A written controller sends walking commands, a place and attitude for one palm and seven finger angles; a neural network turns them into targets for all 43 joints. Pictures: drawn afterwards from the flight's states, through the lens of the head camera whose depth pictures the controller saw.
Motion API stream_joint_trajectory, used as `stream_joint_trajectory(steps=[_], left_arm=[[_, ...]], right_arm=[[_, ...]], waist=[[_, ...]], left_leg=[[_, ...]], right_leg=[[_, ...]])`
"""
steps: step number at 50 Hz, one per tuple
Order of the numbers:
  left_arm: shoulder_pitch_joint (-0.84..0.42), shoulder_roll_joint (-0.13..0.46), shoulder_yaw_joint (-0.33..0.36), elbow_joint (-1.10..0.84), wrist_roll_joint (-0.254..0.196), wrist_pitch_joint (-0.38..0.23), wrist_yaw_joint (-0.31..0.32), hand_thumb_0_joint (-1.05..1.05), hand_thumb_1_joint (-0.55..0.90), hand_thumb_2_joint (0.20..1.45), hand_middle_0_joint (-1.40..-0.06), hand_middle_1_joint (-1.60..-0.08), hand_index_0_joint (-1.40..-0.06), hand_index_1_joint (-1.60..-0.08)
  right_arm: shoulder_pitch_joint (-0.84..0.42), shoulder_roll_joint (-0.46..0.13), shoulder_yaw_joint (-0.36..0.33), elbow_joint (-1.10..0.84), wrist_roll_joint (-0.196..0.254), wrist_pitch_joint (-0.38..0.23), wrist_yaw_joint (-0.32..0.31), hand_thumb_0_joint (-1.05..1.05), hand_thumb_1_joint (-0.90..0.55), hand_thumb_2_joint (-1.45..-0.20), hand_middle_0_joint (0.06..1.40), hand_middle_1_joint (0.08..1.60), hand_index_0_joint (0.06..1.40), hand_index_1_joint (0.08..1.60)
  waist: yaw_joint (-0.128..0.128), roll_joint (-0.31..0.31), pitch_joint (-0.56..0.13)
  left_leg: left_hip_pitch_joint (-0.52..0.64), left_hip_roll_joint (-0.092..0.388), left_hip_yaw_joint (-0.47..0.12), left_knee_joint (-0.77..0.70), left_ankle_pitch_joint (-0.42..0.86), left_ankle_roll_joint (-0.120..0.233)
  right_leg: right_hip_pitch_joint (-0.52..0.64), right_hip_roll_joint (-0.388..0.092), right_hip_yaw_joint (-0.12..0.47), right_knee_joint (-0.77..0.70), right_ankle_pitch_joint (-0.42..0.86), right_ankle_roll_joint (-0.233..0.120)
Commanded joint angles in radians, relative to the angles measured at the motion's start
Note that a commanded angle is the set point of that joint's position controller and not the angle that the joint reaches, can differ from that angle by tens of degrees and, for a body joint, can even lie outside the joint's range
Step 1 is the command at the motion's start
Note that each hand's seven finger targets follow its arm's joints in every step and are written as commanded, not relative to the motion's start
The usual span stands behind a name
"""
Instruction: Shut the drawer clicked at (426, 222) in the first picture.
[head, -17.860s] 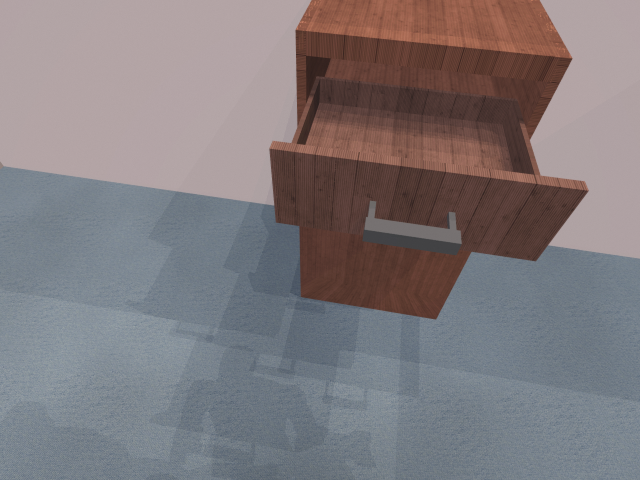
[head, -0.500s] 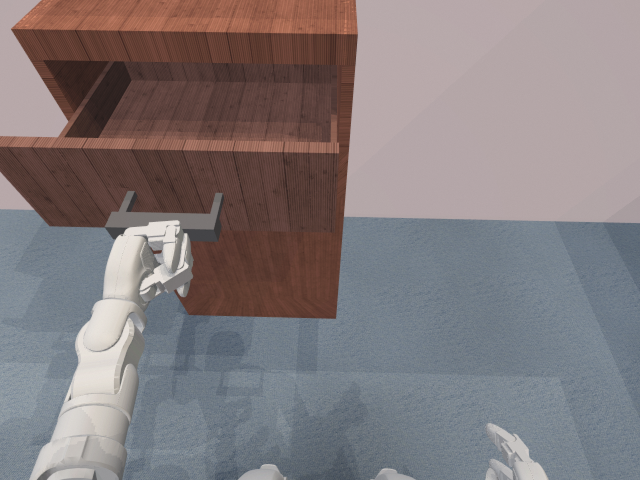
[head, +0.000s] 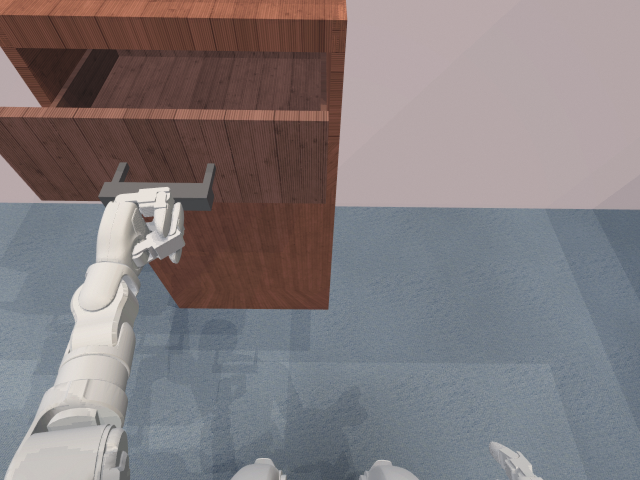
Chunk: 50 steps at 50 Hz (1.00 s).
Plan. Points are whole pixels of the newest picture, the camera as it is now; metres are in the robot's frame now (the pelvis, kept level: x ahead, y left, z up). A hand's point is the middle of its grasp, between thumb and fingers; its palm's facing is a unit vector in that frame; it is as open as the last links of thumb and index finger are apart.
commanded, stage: push the drawer shut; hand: left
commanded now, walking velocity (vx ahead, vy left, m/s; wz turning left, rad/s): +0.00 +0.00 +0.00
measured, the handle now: (162, 183) +0.48 +0.23 +0.07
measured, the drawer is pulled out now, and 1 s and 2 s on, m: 0.15 0.03 0.00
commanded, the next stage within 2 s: pull the fist back off the drawer in 1.76 s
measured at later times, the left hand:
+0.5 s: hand (186, 196) +0.46 +0.19 +0.07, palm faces +0.00 -1.00 -0.04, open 3.0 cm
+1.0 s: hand (198, 163) +0.52 +0.18 +0.07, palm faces +0.02 -1.00 -0.04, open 3.1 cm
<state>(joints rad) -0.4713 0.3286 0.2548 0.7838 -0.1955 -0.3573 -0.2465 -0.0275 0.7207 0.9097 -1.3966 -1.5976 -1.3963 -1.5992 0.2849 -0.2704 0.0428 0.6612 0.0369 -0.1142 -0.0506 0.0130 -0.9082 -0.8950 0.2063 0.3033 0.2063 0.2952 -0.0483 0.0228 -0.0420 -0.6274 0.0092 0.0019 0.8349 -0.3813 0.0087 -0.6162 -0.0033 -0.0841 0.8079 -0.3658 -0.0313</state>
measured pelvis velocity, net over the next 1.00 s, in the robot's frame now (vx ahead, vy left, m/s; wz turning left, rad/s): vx -0.01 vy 0.01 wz -0.03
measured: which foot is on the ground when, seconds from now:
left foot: down 0.00-1.00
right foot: down 0.00-1.00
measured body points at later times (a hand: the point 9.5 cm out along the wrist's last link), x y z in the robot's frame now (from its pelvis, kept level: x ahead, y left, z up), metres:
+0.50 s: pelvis -0.01 +0.00 -0.01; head +0.08 +0.01 +0.43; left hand +0.45 +0.24 +0.08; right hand +0.03 -0.26 -0.13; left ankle +0.02 +0.11 -0.70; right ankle +0.02 -0.10 -0.70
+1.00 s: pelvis -0.01 +0.01 -0.02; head +0.11 +0.02 +0.41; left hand +0.51 +0.24 +0.08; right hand -0.01 -0.25 -0.13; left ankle +0.02 +0.11 -0.70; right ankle +0.02 -0.10 -0.70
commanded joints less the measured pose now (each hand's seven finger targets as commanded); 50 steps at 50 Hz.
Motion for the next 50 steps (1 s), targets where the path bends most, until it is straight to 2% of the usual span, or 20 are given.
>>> stream_joint_trajectory(steps=[1,2,4,6,9,14,17,19,20,24,29,32,35,39,41,42,45,46,48,50], left_arm=[[-0.567,0.220,0.057,-0.172,-0.018,-0.070,0.026,0.000,0.900,0.900,-1.400,-1.600,-1.400,-1.600],[-0.575,0.256,0.081,-0.162,-0.013,-0.077,0.027,0.000,0.900,0.900,-1.400,-1.600,-1.400,-1.600],[-0.601,0.224,0.055,-0.144,-0.008,-0.084,0.026,0.000,0.900,0.900,-1.400,-1.600,-1.400,-1.600],[-0.631,0.241,0.066,-0.135,-0.004,-0.090,0.028,0.000,0.900,0.900,-1.400,-1.600,-1.400,-1.600],[-0.655,0.259,0.081,-0.093,0.000,-0.097,0.030,0.000,0.900,0.900,-1.400,-1.600,-1.400,-1.600],[-0.751,0.287,0.080,-0.007,0.015,-0.102,0.031,0.000,0.900,0.900,-1.400,-1.600,-1.400,-1.600],[-0.774,0.348,0.124,0.023,0.020,-0.107,0.030,0.000,0.900,0.900,-1.400,-1.600,-1.400,-1.600],[-0.806,0.349,0.118,0.037,0.027,-0.106,0.025,0.000,0.900,0.900,-1.400,-1.600,-1.400,-1.600],[-0.817,0.327,0.101,0.056,0.028,-0.103,0.021,0.000,0.900,0.900,-1.400,-1.600,-1.400,-1.600],[-0.864,0.356,0.120,0.074,0.035,-0.106,0.020,0.000,0.900,0.900,-1.400,-1.600,-1.400,-1.600],[-0.905,0.403,0.152,0.114,0.050,-0.104,0.031,0.000,0.900,0.900,-1.400,-1.600,-1.400,-1.600],[-0.930,0.365,0.125,0.118,0.063,-0.106,0.039,0.000,0.900,0.900,-1.400,-1.600,-1.400,-1.600],[-0.959,0.397,0.146,0.134,0.076,-0.106,0.052,0.000,0.900,0.900,-1.400,-1.600,-1.400,-1.600],[-1.019,0.370,0.112,0.165,0.093,-0.099,0.066,0.000,0.900,0.900,-1.400,-1.600,-1.400,-1.600],[-1.031,0.399,0.128,0.196,0.106,-0.093,0.074,0.000,0.900,0.900,-1.400,-1.600,-1.400,-1.600],[-1.054,0.414,0.137,0.179,0.108,-0.098,0.078,0.000,0.900,0.900,-1.400,-1.600,-1.400,-1.600],[-1.070,0.460,0.165,0.195,0.121,-0.095,0.083,0.000,0.900,0.900,-1.400,-1.600,-1.400,-1.600],[-1.092,0.437,0.141,0.189,0.124,-0.096,0.081,0.000,0.900,0.900,-1.400,-1.600,-1.400,-1.600],[-1.097,0.429,0.141,0.217,0.123,-0.090,0.081,0.000,0.900,0.900,-1.400,-1.600,-1.400,-1.600],[-1.103,0.490,0.178,0.240,0.129,-0.083,0.081,0.000,0.900,0.900,-1.400,-1.600,-1.400,-1.600]], right_arm=[[0.053,-0.142,-0.055,-0.081,-0.001,-0.029,-0.006,0.000,-0.900,-0.900,0.200,0.300,0.200,0.300],[0.057,-0.147,-0.054,-0.081,-0.003,-0.026,-0.007,0.000,-0.900,-0.900,0.200,0.300,0.200,0.300],[0.061,-0.142,-0.053,-0.082,-0.001,-0.023,-0.004,0.000,-0.900,-0.900,0.200,0.300,0.200,0.300],[0.069,-0.144,-0.057,-0.075,-0.003,-0.020,-0.002,0.000,-0.900,-0.900,0.200,0.300,0.200,0.300],[0.084,-0.147,-0.056,-0.072,-0.006,-0.010,0.001,0.000,-0.900,-0.900,0.200,0.300,0.200,0.300],[0.097,-0.154,-0.050,-0.063,-0.004,-0.001,0.000,0.000,-0.900,-0.900,0.200,0.300,0.200,0.300],[0.117,-0.163,-0.051,-0.059,-0.009,0.003,-0.001,0.000,-0.900,-0.900,0.200,0.300,0.200,0.300],[0.125,-0.161,-0.051,-0.059,-0.009,0.007,0.000,0.000,-0.900,-0.900,0.200,0.300,0.200,0.300],[0.129,-0.161,-0.051,-0.056,-0.010,0.007,0.002,0.000,-0.900,-0.900,0.200,0.300,0.200,0.300],[0.155,-0.168,-0.054,-0.053,-0.017,0.011,0.007,0.000,-0.900,-0.900,0.200,0.300,0.200,0.300],[0.185,-0.177,-0.056,-0.048,-0.024,0.023,0.013,0.000,-0.900,-0.900,0.200,0.300,0.200,0.300],[0.203,-0.177,-0.060,-0.048,-0.031,0.029,0.020,0.000,-0.900,-0.900,0.200,0.300,0.200,0.300],[0.220,-0.182,-0.061,-0.041,-0.037,0.039,0.023,0.000,-0.900,-0.900,0.200,0.300,0.200,0.300],[0.230,-0.185,-0.058,-0.036,-0.039,0.047,0.026,0.000,-0.900,-0.900,0.200,0.300,0.200,0.300],[0.244,-0.190,-0.057,-0.033,-0.043,0.051,0.026,0.000,-0.900,-0.900,0.200,0.300,0.200,0.300],[0.247,-0.192,-0.055,-0.032,-0.046,0.053,0.026,0.000,-0.900,-0.900,0.200,0.300,0.200,0.300],[0.265,-0.195,-0.056,-0.032,-0.051,0.060,0.026,0.000,-0.900,-0.900,0.200,0.300,0.200,0.300],[0.265,-0.191,-0.054,-0.035,-0.052,0.061,0.028,0.000,-0.900,-0.900,0.200,0.300,0.200,0.300],[0.277,-0.192,-0.052,-0.028,-0.056,0.064,0.030,0.000,-0.900,-0.900,0.200,0.300,0.200,0.300],[0.286,-0.200,-0.051,-0.029,-0.057,0.072,0.029,0.000,-0.900,-0.900,0.200,0.300,0.200,0.300]], waist=[[-0.072,0.001,-0.328],[-0.065,0.008,-0.328],[-0.072,0.019,-0.344],[-0.071,0.047,-0.372],[-0.077,0.012,-0.374],[-0.100,0.030,-0.333],[-0.100,0.003,-0.365],[-0.107,0.048,-0.386],[-0.115,0.046,-0.386],[-0.121,0.073,-0.419],[-0.129,0.059,-0.436],[-0.139,0.092,-0.455],[-0.143,0.103,-0.456],[-0.172,0.096,-0.421],[-0.175,0.081,-0.409],[-0.175,0.114,-0.428],[-0.180,0.096,-0.479],[-0.184,0.128,-0.486],[-0.197,0.114,-0.475],[-0.197,0.095,-0.482]], left_leg=[[0.125,-0.008,-0.028,-0.113,0.093,0.016],[0.116,-0.008,-0.032,-0.111,0.094,0.017],[0.128,-0.010,-0.029,-0.110,0.103,0.017],[0.137,-0.009,-0.028,-0.101,0.113,0.015],[0.113,-0.009,-0.028,-0.095,0.114,0.019],[0.064,-0.007,-0.030,-0.090,0.044,0.022],[0.042,-0.005,-0.030,-0.078,0.054,0.026],[0.046,-0.006,-0.029,-0.072,0.064,0.024],[0.045,-0.006,-0.029,-0.068,0.061,0.024],[0.057,-0.003,-0.036,-0.055,0.079,0.024],[0.035,0.000,-0.039,-0.040,0.090,0.026],[0.087,0.004,-0.054,-0.034,0.135,0.023],[0.086,0.007,-0.058,-0.028,0.139,0.020],[0.068,0.010,-0.062,-0.027,0.093,0.024],[0.054,0.012,-0.070,-0.026,0.089,0.024],[0.070,0.009,-0.066,-0.019,0.110,0.025],[0.071,0.012,-0.068,-0.004,0.141,0.025],[0.079,0.010,-0.068,-0.003,0.148,0.023],[0.080,0.013,-0.070,0.004,0.163,0.025],[0.044,0.014,-0.065,0.013,0.158,0.028]], right_leg=[[0.127,0.006,0.087,-0.124,0.129,0.019],[0.129,0.008,0.088,-0.119,0.125,0.016],[0.124,0.008,0.088,-0.115,0.141,0.015],[0.119,0.008,0.089,-0.108,0.149,0.014],[0.125,0.009,0.092,-0.107,0.154,0.017],[0.073,0.011,0.100,-0.110,0.075,0.016],[0.089,0.014,0.105,-0.102,0.083,0.018],[0.078,0.013,0.103,-0.093,0.095,0.017],[0.067,0.015,0.103,-0.092,0.093,0.018],[0.035,0.020,0.095,-0.076,0.100,0.016],[0.022,0.024,0.093,-0.066,0.103,0.017],[-0.027,0.031,0.075,-0.050,0.122,0.012],[-0.046,0.032,0.072,-0.048,0.114,0.013],[-0.097,0.033,0.069,-0.053,0.071,0.016],[-0.105,0.035,0.065,-0.050,0.064,0.014],[-0.108,0.035,0.069,-0.047,0.079,0.013],[-0.093,0.035,0.069,-0.041,0.102,0.016],[-0.102,0.035,0.067,-0.036,0.104,0.015],[-0.115,0.038,0.065,-0.039,0.117,0.017],[-0.093,0.038,0.072,-0.040,0.119,0.018]])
